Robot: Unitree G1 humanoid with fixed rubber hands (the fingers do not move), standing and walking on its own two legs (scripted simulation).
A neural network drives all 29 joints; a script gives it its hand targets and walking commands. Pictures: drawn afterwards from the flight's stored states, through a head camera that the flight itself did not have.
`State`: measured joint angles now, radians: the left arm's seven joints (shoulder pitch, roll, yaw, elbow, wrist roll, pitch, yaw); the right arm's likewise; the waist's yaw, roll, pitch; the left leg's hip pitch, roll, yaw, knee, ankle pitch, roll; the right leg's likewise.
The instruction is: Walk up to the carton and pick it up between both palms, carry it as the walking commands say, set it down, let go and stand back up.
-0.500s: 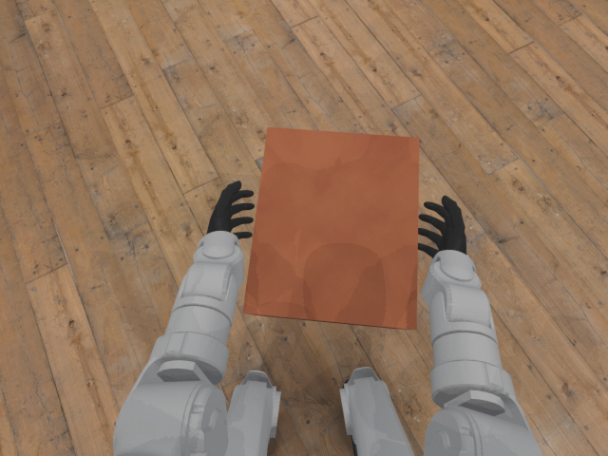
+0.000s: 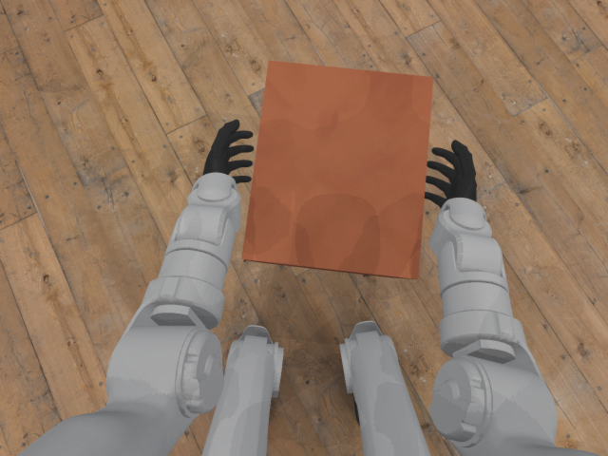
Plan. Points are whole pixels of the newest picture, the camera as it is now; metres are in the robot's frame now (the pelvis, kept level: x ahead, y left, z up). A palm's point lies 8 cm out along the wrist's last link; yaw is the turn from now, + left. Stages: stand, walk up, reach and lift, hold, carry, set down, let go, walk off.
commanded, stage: set down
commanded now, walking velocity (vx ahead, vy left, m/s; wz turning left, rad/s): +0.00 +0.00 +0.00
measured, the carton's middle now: (336, 179) +0.50 -0.05 -0.17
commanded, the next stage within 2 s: none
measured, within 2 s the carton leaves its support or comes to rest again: neither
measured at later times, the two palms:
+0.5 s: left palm (233, 181) +0.50 +0.11 -0.18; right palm (434, 203) +0.46 -0.20 -0.17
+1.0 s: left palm (243, 186) +0.52 +0.11 -0.26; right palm (419, 204) +0.48 -0.20 -0.26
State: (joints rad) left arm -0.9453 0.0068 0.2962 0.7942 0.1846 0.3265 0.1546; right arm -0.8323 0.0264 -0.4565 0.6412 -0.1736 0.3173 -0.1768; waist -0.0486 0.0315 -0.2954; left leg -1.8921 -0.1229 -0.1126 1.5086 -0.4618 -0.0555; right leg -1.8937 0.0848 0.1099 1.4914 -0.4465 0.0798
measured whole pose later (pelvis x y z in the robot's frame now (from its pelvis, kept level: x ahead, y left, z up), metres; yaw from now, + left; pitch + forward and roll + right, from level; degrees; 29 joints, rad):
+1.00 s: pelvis -0.02 +0.00 -0.13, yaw +0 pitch +52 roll -1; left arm -1.28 0.15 0.25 0.91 0.12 0.29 0.17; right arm -1.14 -0.11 -0.46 0.73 -0.10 0.29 -0.09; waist -0.06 0.02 -0.06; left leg -2.29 -0.16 -0.10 1.93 -0.54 -0.09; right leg -2.30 0.12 0.10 1.91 -0.52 0.10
